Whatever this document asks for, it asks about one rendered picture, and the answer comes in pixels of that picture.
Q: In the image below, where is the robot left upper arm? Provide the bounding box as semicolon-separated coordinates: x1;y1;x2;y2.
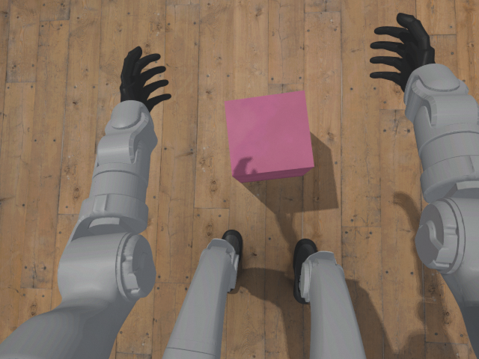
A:
0;232;156;359

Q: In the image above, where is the robot right forearm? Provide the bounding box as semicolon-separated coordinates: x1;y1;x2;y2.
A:
403;64;479;203

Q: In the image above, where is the robot right shin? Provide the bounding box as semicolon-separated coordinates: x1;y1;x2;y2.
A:
299;251;345;290

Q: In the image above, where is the left robot hand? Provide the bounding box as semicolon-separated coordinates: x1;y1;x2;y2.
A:
120;46;171;112

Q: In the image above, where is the robot right upper arm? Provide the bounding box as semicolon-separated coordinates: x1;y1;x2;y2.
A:
415;197;479;359

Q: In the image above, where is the right robot foot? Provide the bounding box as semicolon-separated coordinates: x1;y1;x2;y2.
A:
293;239;317;304

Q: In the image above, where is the right robot hand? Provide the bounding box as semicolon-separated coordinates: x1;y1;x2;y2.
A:
370;13;435;92

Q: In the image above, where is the carton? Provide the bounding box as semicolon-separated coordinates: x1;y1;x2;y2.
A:
225;90;314;183

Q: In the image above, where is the robot left forearm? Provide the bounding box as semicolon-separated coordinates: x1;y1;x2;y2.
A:
58;100;158;294

